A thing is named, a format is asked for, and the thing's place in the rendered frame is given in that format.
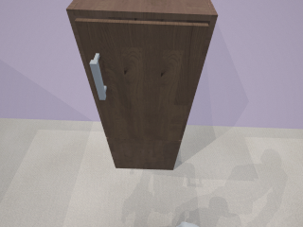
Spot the handle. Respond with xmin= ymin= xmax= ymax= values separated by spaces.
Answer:
xmin=89 ymin=53 xmax=107 ymax=100

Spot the cupboard door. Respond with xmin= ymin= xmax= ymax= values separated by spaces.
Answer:
xmin=75 ymin=18 xmax=209 ymax=141

